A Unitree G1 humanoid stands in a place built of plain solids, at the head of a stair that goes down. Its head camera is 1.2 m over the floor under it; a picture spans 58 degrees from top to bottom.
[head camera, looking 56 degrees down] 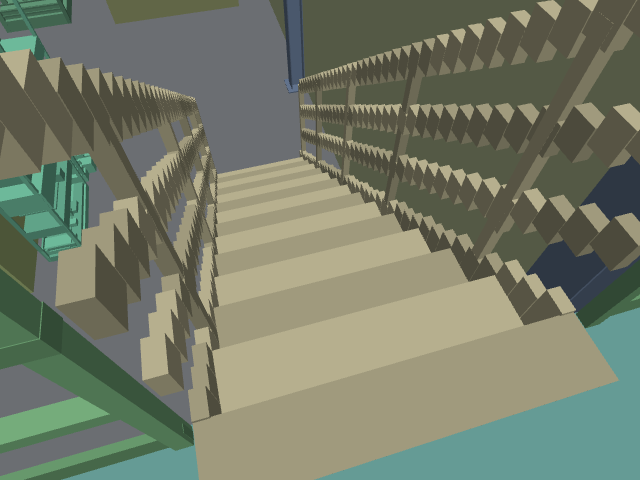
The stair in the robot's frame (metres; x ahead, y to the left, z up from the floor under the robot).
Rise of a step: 0.20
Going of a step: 0.26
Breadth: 1.14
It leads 16 degrees to the left of straight ahead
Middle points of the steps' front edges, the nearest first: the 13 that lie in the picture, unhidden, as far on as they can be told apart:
0.39 -0.21 0.00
0.64 -0.14 -0.19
0.89 -0.07 -0.39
1.14 0.00 -0.59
1.39 0.07 -0.79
1.64 0.14 -0.99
1.89 0.21 -1.19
2.14 0.29 -1.39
2.39 0.36 -1.59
2.64 0.43 -1.79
2.89 0.50 -1.99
3.14 0.57 -2.19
3.39 0.64 -2.39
